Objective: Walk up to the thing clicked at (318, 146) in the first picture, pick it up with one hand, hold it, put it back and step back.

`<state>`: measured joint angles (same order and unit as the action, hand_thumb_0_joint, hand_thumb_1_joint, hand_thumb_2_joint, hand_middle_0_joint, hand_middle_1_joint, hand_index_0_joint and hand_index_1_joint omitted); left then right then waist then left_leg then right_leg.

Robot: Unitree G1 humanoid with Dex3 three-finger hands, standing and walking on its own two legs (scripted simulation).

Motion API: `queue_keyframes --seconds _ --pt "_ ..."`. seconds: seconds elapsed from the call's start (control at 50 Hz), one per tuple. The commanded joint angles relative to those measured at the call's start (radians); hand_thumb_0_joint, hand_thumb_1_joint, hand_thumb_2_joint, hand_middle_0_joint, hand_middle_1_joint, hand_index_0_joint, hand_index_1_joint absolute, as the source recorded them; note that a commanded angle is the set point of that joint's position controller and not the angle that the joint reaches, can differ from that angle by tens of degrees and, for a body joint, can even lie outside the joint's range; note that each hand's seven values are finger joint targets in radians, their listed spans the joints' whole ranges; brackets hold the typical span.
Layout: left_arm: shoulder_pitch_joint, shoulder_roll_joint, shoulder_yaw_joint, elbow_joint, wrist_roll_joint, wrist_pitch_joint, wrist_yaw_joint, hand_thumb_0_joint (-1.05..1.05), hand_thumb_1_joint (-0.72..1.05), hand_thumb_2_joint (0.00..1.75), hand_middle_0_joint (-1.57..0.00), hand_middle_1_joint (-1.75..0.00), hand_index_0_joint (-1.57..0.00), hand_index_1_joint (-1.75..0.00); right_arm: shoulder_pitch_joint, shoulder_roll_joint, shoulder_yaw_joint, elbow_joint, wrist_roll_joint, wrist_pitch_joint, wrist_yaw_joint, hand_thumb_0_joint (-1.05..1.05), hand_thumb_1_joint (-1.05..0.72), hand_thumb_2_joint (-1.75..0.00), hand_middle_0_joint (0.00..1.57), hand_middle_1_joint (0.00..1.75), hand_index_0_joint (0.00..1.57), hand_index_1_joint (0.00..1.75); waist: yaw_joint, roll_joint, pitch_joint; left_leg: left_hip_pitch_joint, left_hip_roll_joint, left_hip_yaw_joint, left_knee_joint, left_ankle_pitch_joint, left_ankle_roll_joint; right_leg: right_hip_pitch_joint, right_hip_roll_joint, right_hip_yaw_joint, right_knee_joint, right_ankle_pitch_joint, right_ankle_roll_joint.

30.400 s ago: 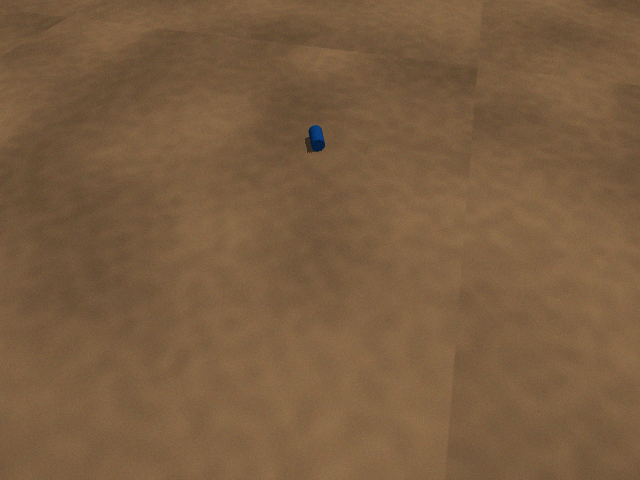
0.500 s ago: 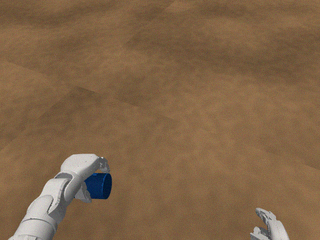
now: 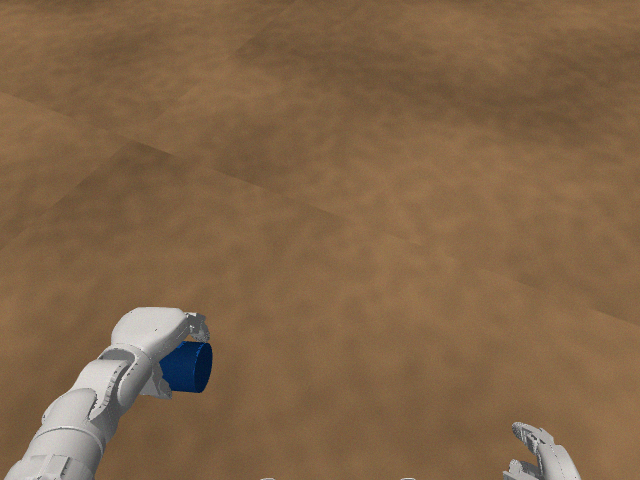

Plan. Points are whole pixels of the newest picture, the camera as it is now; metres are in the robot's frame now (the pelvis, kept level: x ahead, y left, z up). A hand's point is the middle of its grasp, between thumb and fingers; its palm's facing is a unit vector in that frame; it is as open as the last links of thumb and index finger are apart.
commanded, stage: crouch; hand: left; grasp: from above
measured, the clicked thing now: (162, 364) +0.30 +0.26 -0.11
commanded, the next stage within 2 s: lower in 1.56 s
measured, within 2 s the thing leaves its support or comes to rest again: neither
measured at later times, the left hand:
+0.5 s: hand (189, 375) +0.35 +0.29 -0.31, palm faces -0.44 +0.05 -0.90, open 9.5 cm
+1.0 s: hand (206, 381) +0.39 +0.30 -0.48, palm faces -0.46 +0.02 -0.89, open 9.3 cm
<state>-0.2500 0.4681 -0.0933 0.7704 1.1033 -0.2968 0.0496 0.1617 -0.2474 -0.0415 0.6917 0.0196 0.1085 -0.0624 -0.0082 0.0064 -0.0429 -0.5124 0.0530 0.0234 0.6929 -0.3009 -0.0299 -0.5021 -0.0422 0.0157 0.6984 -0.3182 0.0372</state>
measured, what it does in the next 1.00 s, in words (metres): lowers itself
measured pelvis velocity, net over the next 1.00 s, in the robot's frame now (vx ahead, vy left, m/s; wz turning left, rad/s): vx -0.06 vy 0.02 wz -0.08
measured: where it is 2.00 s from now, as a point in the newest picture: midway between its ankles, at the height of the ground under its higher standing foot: outside the picture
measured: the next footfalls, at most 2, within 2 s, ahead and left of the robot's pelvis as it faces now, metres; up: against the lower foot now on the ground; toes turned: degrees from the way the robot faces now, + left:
none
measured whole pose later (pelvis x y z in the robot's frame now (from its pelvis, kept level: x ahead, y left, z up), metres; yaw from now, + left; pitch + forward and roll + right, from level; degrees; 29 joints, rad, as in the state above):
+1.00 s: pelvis -0.06 +0.02 -0.33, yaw -4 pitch +37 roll -8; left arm -0.79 0.75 0.17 1.22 1.35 -0.37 0.31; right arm 0.14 -0.26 -0.02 0.74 -0.13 -0.01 0.12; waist -0.18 0.00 -0.11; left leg -2.09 0.03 -0.14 2.11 -0.67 -0.02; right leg -1.99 -0.02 -0.02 2.04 -0.69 0.08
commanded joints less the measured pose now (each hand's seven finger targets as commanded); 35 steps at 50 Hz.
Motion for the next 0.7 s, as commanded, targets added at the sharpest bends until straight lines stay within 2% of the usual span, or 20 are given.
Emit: queue_keyframes --seconds 0.0,0.04,0.08,0.1,0.12,0.18,0.22,0.24,0.28,0.3,0.32,0.34,0.36,0.38,0.42,0.44,0.48,0.54,0.56,0.68 --pt "-0.393 0.243 0.122 -0.064 0.065 -0.015 0.171 0.00 0.64 0.69 -0.98 -0.62 -1.00 -0.59 0.037 -0.149 -0.070 -0.085 -0.025 -0.009 0.020 0.00 -0.90 -0.90 0.20 0.30 0.20 0.30 -0.035 0.052 -0.335 0.029 -0.057 0.008 0.150 0.174 0.026 -0.150 0.054 -0.017 0.075 0.164 -0.043" --pt "-0.472 0.247 0.111 -0.009 0.093 -0.011 0.223 0.00 0.62 0.66 -0.96 -0.61 -0.99 -0.58 0.063 -0.162 -0.080 -0.080 -0.035 -0.004 0.032 0.00 -0.90 -0.90 0.20 0.30 0.20 0.30 -0.055 0.030 -0.363 -0.060 -0.054 0.004 0.229 0.140 0.033 -0.234 0.054 -0.018 0.138 0.136 -0.040" --pt "-0.486 0.248 0.116 0.069 0.109 -0.003 0.270 0.00 0.61 0.62 -0.94 -0.61 -0.97 -0.58 0.078 -0.168 -0.086 -0.074 -0.041 -0.008 0.043 0.00 -0.90 -0.90 0.20 0.30 0.20 0.30 -0.061 0.023 -0.370 -0.168 -0.061 -0.001 0.299 0.078 0.036 -0.303 0.051 -0.019 0.202 0.085 -0.040" --pt "-0.507 0.272 0.131 0.060 0.121 -0.001 0.287 0.00 0.58 0.63 -0.93 -0.59 -0.96 -0.56 0.086 -0.175 -0.091 -0.072 -0.045 -0.011 0.047 0.00 -0.90 -0.90 0.20 0.30 0.20 0.30 -0.049 0.034 -0.419 -0.191 -0.060 -0.001 0.332 0.067 0.037 -0.336 0.052 -0.018 0.236 0.069 -0.041" --pt "-0.534 0.280 0.132 0.058 0.126 0.002 0.302 0.00 0.58 0.59 -0.93 -0.57 -0.96 -0.54 0.093 -0.181 -0.098 -0.068 -0.048 -0.015 0.050 0.00 -0.90 -0.90 0.20 0.30 0.20 0.30 -0.052 0.070 -0.456 -0.192 -0.058 -0.006 0.356 0.052 0.033 -0.380 0.053 -0.024 0.271 0.045 -0.046" --pt "-0.595 0.297 0.133 0.074 0.136 0.022 0.334 0.00 0.58 0.58 -0.94 -0.54 -0.97 -0.51 0.111 -0.188 -0.101 -0.059 -0.054 -0.027 0.050 0.00 -0.90 -0.90 0.20 0.30 0.20 0.30 -0.065 0.114 -0.507 -0.264 -0.053 -0.022 0.417 -0.010 0.034 -0.485 0.056 -0.037 0.350 -0.018 -0.056" --pt "-0.622 0.308 0.144 0.126 0.135 0.036 0.346 0.00 0.59 0.55 -0.95 -0.50 -0.97 -0.48 0.127 -0.192 -0.102 -0.041 -0.059 -0.041 0.046 0.00 -0.90 -0.90 0.20 0.30 0.20 0.30 -0.083 0.093 -0.542 -0.347 -0.050 -0.032 0.482 -0.037 0.043 -0.540 0.060 -0.045 0.414 -0.037 -0.057" --pt "-0.614 0.312 0.150 0.134 0.137 0.037 0.351 0.00 0.61 0.54 -0.94 -0.53 -0.98 -0.50 0.136 -0.193 -0.105 -0.036 -0.063 -0.050 0.045 0.00 -0.90 -0.90 0.20 0.30 0.20 0.30 -0.080 0.098 -0.568 -0.378 -0.049 -0.034 0.517 -0.038 0.044 -0.573 0.059 -0.045 0.450 -0.041 -0.060" --pt "-0.636 0.320 0.154 0.135 0.142 0.043 0.357 0.00 0.60 0.55 -0.94 -0.53 -0.97 -0.50 0.148 -0.197 -0.107 -0.029 -0.070 -0.066 0.044 0.00 -0.90 -0.90 0.20 0.30 0.20 0.30 -0.079 0.138 -0.608 -0.424 -0.043 -0.046 0.570 -0.054 0.040 -0.655 0.058 -0.050 0.520 -0.060 -0.063" --pt "-0.611 0.332 0.167 0.157 0.144 0.048 0.358 0.00 0.62 0.52 -0.95 -0.53 -0.98 -0.49 0.154 -0.200 -0.109 -0.024 -0.072 -0.072 0.045 0.00 -0.90 -0.89 0.20 0.30 0.20 0.30 -0.067 0.145 -0.626 -0.430 -0.041 -0.053 0.588 -0.056 0.039 -0.683 0.055 -0.055 0.548 -0.070 -0.065" --pt "-0.628 0.368 0.192 0.152 0.146 0.047 0.360 0.00 0.63 0.52 -0.95 -0.52 -0.99 -0.48 0.155 -0.208 -0.111 -0.017 -0.076 -0.078 0.047 0.00 -0.90 -0.90 0.20 0.30 0.20 0.30 -0.071 0.161 -0.637 -0.455 -0.036 -0.064 0.611 -0.052 0.034 -0.724 0.053 -0.058 0.584 -0.072 -0.064" --pt "-0.674 0.371 0.192 0.125 0.143 0.043 0.357 0.00 0.63 0.53 -0.95 -0.51 -0.99 -0.48 0.155 -0.206 -0.113 -0.015 -0.079 -0.084 0.048 0.00 -0.90 -0.90 0.20 0.30 0.20 0.30 -0.075 0.185 -0.666 -0.464 -0.034 -0.075 0.630 -0.048 0.029 -0.759 0.053 -0.061 0.621 -0.074 -0.067" --pt "-0.662 0.402 0.207 0.141 0.154 0.043 0.354 0.00 0.65 0.54 -0.98 -0.52 -1.01 -0.49 0.157 -0.206 -0.109 -0.014 -0.081 -0.088 0.052 0.00 -0.90 -0.90 0.20 0.30 0.20 0.30 -0.073 0.189 -0.675 -0.487 -0.036 -0.075 0.655 -0.056 0.029 -0.787 0.052 -0.065 0.645 -0.087 -0.067" --pt "-0.629 0.401 0.212 0.179 0.158 0.046 0.351 0.00 0.68 0.56 -1.01 -0.51 -1.04 -0.48 0.160 -0.205 -0.107 -0.015 -0.082 -0.090 0.055 0.00 -0.90 -0.90 0.20 0.30 0.20 0.30 -0.076 0.164 -0.658 -0.535 -0.038 -0.069 0.685 -0.077 0.034 -0.814 0.054 -0.066 0.658 -0.106 -0.064" --pt "-0.700 0.404 0.210 0.178 0.158 0.032 0.347 0.00 0.68 0.59 -1.02 -0.52 -1.04 -0.50 0.166 -0.203 -0.104 -0.006 -0.088 -0.100 0.061 0.00 -0.90 -0.90 0.20 0.30 0.20 0.30 -0.098 0.175 -0.652 -0.615 -0.040 -0.071 0.728 -0.142 0.034 -0.876 0.053 -0.065 0.701 -0.150 -0.064" --pt "-0.695 0.438 0.235 0.205 0.160 0.030 0.345 0.00 0.70 0.59 -1.02 -0.54 -1.05 -0.51 0.167 -0.213 -0.103 0.001 -0.091 -0.106 0.064 0.00 -0.90 -0.90 0.20 0.30 0.20 0.30 -0.091 0.175 -0.662 -0.627 -0.038 -0.084 0.746 -0.143 0.033 -0.913 0.051 -0.069 0.732 -0.158 -0.064" --pt "-0.723 0.475 0.254 0.202 0.166 0.016 0.341 0.00 0.73 0.58 -1.04 -0.53 -1.07 -0.50 0.173 -0.221 -0.104 -0.003 -0.094 -0.115 0.073 0.00 -0.90 -0.90 0.20 0.30 0.20 0.30 -0.090 0.199 -0.692 -0.645 -0.036 -0.105 0.773 -0.180 0.028 -0.977 0.049 -0.077 0.783 -0.192 -0.066" --pt "-0.758 0.458 0.239 0.243 0.174 -0.006 0.330 0.00 0.80 0.56 -1.09 -0.51 -1.13 -0.48 0.178 -0.220 -0.096 0.013 -0.104 -0.126 0.088 0.00 -0.90 -0.90 0.20 0.30 0.20 0.30 -0.119 0.209 -0.695 -0.709 -0.036 -0.120 0.837 -0.209 0.030 -1.069 0.051 -0.090 0.848 -0.212 -0.066" --pt "-0.766 0.487 0.260 0.235 0.175 -0.012 0.333 0.00 0.81 0.57 -1.10 -0.52 -1.13 -0.48 0.178 -0.223 -0.097 0.015 -0.105 -0.129 0.091 0.00 -0.90 -0.90 0.20 0.30 0.20 0.30 -0.115 0.198 -0.720 -0.730 -0.038 -0.117 0.865 -0.211 0.033 -1.077 0.052 -0.090 0.866 -0.211 -0.065" --pt "-0.850 0.528 0.274 0.212 0.186 -0.047 0.321 0.00 0.88 0.57 -1.15 -0.52 -1.19 -0.48 0.214 -0.233 -0.090 0.033 -0.125 -0.140 0.125 0.00 -0.91 -0.90 0.20 0.30 0.20 0.30 -0.137 0.273 -0.825 -0.727 -0.033 -0.122 1.010 -0.082 0.030 -1.170 0.050 -0.100 0.989 -0.140 -0.064"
